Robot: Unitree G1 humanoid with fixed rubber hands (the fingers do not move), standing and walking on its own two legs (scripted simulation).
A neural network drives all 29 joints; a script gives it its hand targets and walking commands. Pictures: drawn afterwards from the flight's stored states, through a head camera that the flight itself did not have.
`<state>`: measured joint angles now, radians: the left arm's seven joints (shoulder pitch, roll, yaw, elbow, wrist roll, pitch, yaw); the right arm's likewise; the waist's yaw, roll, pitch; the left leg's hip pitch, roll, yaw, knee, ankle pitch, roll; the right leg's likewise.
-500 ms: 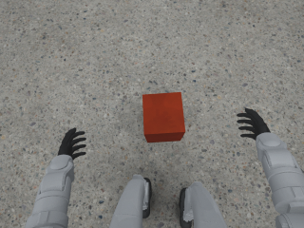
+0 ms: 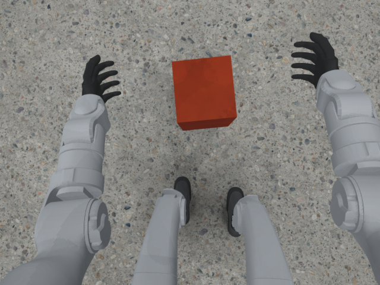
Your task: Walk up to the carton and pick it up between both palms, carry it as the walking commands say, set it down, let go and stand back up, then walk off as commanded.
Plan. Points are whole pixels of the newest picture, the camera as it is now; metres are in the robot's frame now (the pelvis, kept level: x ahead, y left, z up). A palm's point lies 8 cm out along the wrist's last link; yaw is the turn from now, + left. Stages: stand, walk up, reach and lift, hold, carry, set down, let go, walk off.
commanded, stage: reach and lift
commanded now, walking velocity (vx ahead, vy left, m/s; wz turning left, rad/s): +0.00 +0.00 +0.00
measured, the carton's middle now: (203, 98) +0.56 +0.03 -0.55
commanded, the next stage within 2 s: none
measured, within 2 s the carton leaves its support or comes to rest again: neither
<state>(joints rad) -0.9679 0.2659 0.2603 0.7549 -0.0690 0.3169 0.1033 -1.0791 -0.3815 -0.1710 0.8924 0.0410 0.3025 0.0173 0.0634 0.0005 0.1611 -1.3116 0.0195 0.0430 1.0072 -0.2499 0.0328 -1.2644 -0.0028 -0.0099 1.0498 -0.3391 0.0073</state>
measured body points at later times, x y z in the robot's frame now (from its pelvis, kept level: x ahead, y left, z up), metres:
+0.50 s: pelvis +0.01 +0.00 +0.00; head +0.40 +0.01 +0.21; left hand +0.56 +0.22 -0.16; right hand +0.61 -0.16 -0.16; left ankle +0.10 +0.11 -0.64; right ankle +0.07 -0.13 -0.64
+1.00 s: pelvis -0.03 -0.01 -0.15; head +0.37 +0.01 +0.05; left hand +0.56 +0.22 -0.31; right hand +0.60 -0.16 -0.30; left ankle +0.10 +0.12 -0.64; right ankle +0.07 -0.13 -0.64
